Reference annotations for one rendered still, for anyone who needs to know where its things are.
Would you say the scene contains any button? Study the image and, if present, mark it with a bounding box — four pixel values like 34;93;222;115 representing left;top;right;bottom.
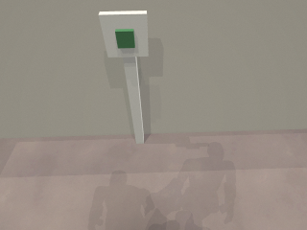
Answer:
115;29;135;49

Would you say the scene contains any panel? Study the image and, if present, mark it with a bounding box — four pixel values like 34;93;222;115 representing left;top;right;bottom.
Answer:
98;11;149;144

